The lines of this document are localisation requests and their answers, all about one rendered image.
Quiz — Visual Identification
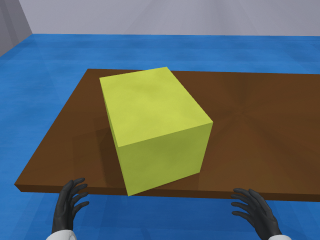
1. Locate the right robot hand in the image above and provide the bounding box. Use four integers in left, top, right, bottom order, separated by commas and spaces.
231, 188, 282, 240

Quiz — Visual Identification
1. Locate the table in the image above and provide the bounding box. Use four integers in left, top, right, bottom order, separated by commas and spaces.
14, 68, 320, 202

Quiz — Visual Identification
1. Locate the robot left forearm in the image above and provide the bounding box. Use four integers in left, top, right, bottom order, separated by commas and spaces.
46, 230, 77, 240

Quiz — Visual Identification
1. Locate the carton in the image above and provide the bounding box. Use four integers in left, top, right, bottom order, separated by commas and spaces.
99, 67, 213, 196

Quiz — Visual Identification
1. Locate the left robot hand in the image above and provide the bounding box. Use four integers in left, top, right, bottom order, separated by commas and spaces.
51, 177, 90, 234

